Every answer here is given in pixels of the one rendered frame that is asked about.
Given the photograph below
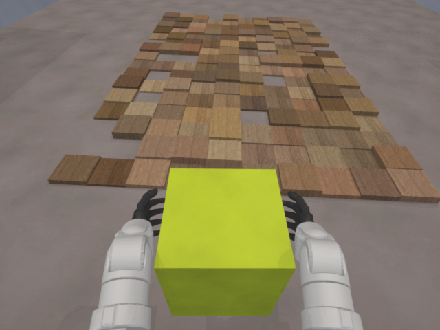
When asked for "robot right forearm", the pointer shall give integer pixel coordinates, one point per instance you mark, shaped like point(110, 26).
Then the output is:
point(326, 289)

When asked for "carton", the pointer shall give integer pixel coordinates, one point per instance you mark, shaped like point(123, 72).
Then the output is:
point(224, 247)

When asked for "robot left forearm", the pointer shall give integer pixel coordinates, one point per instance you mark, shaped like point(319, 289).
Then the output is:
point(124, 296)

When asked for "left robot hand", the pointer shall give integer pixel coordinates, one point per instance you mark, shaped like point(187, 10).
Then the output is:
point(143, 209)

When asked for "right robot hand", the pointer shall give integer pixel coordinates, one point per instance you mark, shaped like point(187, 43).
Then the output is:
point(302, 212)

